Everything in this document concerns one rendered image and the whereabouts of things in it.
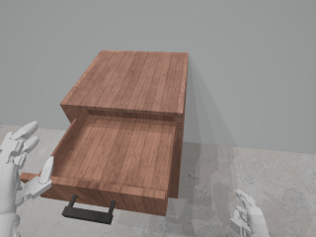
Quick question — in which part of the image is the left robot forearm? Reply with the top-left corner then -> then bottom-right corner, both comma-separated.
0,212 -> 22,237

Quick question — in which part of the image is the drawer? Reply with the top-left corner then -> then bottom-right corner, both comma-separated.
20,109 -> 177,217

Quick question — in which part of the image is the right robot hand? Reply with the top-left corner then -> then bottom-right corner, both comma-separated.
230,189 -> 270,237

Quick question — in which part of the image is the handle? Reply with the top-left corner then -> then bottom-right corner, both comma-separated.
61,195 -> 116,225

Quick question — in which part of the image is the left robot hand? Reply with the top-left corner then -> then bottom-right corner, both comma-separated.
0,120 -> 54,213

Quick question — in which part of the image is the cabinet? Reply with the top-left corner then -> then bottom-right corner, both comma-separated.
59,50 -> 189,198

